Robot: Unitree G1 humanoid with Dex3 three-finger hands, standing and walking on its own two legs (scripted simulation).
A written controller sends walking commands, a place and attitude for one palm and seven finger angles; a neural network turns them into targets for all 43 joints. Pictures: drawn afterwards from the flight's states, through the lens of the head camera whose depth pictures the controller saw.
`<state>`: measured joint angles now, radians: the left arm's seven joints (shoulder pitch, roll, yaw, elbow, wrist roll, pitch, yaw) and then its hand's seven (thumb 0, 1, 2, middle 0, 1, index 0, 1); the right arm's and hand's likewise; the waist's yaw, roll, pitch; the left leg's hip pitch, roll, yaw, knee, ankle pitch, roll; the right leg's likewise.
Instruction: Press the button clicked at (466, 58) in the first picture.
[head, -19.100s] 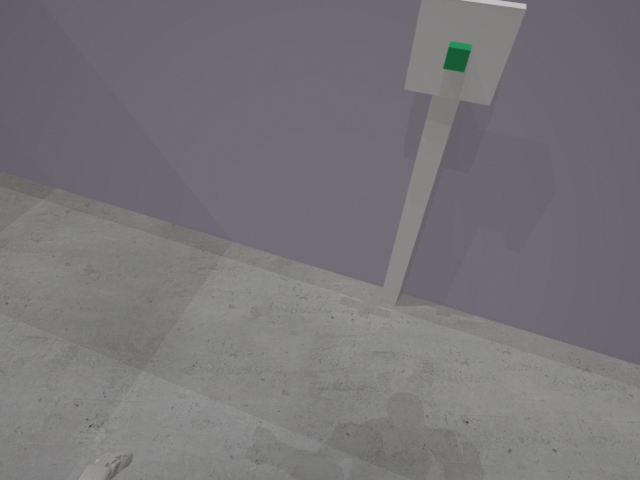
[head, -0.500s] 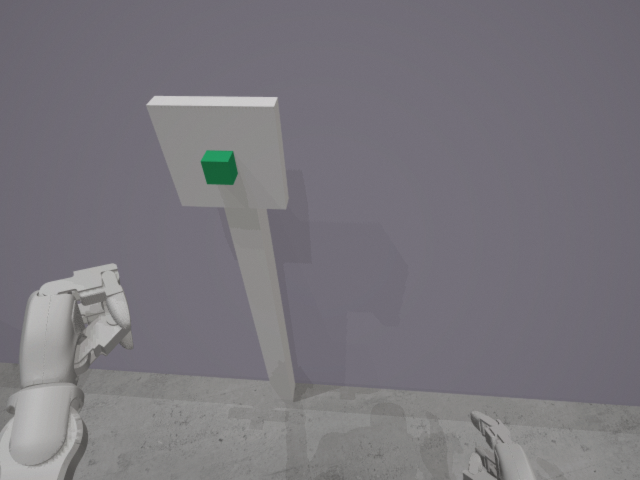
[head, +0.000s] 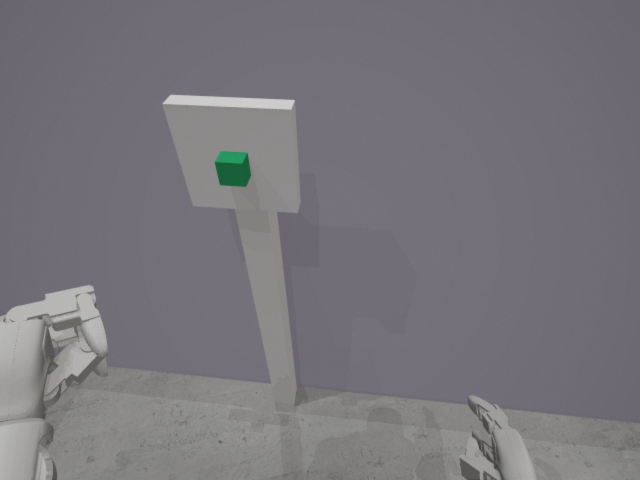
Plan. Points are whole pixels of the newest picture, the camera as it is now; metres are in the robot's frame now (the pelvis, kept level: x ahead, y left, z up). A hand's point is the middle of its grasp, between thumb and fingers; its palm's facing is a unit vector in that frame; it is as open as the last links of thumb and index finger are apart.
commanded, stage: draw the hand back to the body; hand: left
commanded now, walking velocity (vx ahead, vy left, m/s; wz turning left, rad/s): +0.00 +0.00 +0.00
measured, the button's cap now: (234, 167) +0.49 +0.20 +0.16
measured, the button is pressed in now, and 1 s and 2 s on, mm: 0 0 0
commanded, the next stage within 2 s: step back with the hand held close in 0.02 s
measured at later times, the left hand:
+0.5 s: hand (91, 373) +0.16 +0.24 +0.15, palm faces +0.27 -0.83 -0.49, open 3.1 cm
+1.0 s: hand out of the picture +0.07 +0.27 +0.16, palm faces +0.42 -0.79 -0.45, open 3.1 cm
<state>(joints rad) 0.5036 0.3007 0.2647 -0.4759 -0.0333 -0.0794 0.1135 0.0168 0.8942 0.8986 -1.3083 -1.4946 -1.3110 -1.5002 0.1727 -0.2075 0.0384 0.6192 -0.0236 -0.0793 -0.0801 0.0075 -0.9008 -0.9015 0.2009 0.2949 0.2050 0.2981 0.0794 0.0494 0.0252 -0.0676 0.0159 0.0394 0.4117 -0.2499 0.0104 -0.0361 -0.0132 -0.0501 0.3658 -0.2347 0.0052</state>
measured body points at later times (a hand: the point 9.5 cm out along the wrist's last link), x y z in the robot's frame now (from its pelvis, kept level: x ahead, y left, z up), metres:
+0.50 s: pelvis -0.04 +0.01 +0.00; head -0.01 +0.01 +0.45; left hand +0.14 +0.28 +0.17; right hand +0.14 -0.24 -0.09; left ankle -0.01 +0.11 -0.74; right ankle -0.02 -0.12 -0.74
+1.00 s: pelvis -0.12 +0.03 -0.02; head -0.11 +0.05 +0.43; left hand +0.05 +0.31 +0.19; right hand +0.05 -0.21 -0.09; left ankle -0.01 +0.11 -0.74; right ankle -0.07 -0.11 -0.73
